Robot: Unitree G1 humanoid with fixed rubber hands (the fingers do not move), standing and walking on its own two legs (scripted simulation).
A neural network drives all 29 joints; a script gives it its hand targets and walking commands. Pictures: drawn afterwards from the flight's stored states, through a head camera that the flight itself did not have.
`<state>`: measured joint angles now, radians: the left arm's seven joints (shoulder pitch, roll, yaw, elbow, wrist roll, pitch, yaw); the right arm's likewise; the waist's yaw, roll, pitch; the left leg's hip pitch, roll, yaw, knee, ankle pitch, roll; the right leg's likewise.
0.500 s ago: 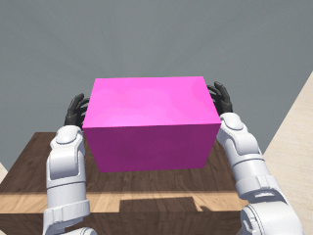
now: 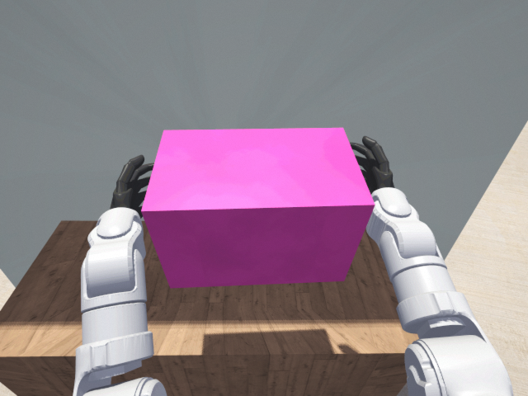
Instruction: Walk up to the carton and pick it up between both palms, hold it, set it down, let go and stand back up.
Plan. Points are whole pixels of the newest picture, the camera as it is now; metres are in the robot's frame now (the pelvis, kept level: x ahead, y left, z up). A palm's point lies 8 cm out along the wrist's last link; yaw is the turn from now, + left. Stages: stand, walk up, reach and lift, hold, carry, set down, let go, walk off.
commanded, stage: hold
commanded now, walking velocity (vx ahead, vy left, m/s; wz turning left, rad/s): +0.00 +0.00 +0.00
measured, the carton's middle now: (256, 207) +0.37 +0.00 +0.15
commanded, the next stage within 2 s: none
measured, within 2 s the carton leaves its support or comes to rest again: neither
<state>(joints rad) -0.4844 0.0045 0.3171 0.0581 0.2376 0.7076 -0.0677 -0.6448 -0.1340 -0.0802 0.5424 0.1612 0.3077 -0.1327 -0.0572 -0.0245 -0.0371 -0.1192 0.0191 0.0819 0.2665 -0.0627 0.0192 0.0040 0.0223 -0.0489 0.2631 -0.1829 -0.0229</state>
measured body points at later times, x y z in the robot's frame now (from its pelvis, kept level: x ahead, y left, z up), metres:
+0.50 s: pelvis +0.00 +0.00 +0.00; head -0.05 +0.01 +0.45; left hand +0.36 +0.19 +0.18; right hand +0.38 -0.18 +0.18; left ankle +0.06 +0.11 -0.75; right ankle -0.02 -0.10 -0.75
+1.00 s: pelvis +0.00 +0.00 +0.00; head -0.05 +0.01 +0.45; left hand +0.35 +0.19 +0.17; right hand +0.38 -0.18 +0.18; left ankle +0.06 +0.11 -0.75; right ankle -0.02 -0.10 -0.75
